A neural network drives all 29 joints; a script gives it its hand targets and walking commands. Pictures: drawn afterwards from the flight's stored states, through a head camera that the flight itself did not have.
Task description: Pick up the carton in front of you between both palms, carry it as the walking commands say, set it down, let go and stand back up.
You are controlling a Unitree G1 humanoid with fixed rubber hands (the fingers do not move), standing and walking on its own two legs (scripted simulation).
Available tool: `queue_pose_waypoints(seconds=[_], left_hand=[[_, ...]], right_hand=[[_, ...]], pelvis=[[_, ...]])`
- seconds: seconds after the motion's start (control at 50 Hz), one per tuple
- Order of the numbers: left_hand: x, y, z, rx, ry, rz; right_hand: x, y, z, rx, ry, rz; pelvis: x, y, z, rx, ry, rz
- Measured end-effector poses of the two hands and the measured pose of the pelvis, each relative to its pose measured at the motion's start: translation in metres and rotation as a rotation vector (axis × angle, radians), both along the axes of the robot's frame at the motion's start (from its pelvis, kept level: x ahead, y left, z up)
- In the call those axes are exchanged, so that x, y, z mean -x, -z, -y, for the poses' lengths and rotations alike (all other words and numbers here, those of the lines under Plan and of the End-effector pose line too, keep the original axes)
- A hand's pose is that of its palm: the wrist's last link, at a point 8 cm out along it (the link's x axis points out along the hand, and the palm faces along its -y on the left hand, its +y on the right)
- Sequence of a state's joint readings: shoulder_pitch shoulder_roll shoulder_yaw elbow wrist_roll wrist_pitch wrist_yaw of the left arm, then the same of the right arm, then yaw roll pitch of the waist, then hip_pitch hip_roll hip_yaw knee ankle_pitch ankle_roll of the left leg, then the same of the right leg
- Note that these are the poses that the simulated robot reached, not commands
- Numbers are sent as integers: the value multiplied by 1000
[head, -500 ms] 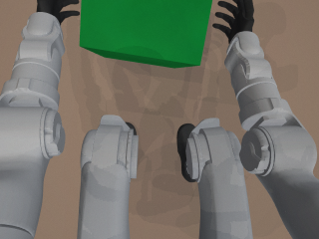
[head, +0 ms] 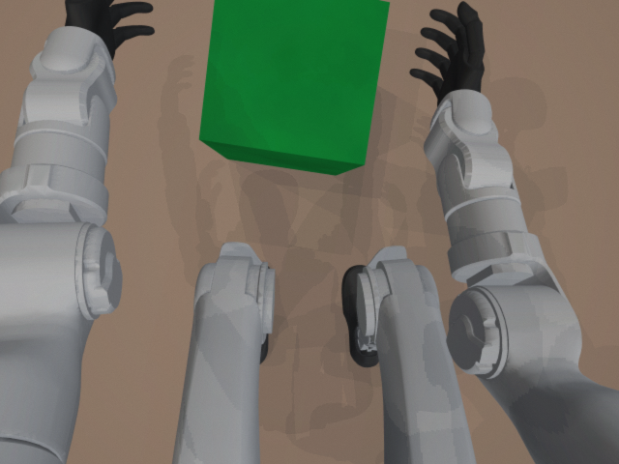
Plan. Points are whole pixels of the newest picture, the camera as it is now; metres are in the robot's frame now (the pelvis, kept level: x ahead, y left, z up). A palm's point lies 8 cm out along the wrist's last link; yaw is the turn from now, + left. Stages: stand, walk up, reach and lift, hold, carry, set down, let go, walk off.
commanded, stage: set down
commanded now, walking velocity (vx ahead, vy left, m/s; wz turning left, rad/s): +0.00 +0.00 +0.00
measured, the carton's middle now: (291, 97) +0.53 +0.06 -0.32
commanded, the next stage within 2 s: let go in 0.64 s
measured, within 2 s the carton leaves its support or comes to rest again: neither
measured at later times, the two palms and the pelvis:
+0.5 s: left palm out of the picture +0.53 +0.27 +0.03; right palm (572, 30) +0.50 -0.12 +0.03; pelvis +0.02 +0.01 +0.13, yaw +1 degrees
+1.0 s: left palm out of the picture +0.43 +0.27 +0.14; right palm out of the picture +0.43 -0.15 +0.15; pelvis +0.07 +0.01 +0.26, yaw +5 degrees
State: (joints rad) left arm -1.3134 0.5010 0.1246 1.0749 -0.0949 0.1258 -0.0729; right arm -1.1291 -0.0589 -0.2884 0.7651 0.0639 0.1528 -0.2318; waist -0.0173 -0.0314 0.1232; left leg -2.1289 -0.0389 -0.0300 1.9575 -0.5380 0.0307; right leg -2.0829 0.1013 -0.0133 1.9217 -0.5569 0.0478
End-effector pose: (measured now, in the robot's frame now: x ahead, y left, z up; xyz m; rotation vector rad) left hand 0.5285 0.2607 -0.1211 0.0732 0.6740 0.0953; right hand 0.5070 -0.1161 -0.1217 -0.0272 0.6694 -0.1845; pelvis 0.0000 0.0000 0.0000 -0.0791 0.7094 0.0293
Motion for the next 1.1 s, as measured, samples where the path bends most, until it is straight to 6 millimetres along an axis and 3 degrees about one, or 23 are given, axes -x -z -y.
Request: queue_pose_waypoints(seconds=[0.22, 0.6, 0.74, 0.82, 0.9, 1.0, 1.1], left_hand=[[-4, -60, -9, -6, 12, 20], [-3, -180, -15, -3, 29, 14], [3, -213, -17, -20, 22, 0], [21, -226, -19, -56, 3, -21], [54, -240, -19, -87, -23, -52], [95, -262, -14, -89, -41, -80], [122, -290, -9, -83, -40, -84]], right_hand=[[-2, -62, 6, 5, 5, 23], [4, -182, 7, 9, -2, 24], [8, -214, 7, 29, -34, 10], [22, -227, 9, 60, -91, -15], [46, -241, 18, 88, -164, -60], [74, -267, 38, 106, -213, -103], [97, -298, 60, 104, -222, -113]], pelvis=[[-9, -52, -1, 2, -6, -61], [-30, -160, -9, -7, -27, -59], [-38, -194, -11, -15, -33, -47], [-47, -213, -12, -24, -36, -29], [-58, -233, -12, -37, -39, 11], [-73, -257, -9, -52, -43, 89], [-88, -276, -5, -66, -45, 180]])
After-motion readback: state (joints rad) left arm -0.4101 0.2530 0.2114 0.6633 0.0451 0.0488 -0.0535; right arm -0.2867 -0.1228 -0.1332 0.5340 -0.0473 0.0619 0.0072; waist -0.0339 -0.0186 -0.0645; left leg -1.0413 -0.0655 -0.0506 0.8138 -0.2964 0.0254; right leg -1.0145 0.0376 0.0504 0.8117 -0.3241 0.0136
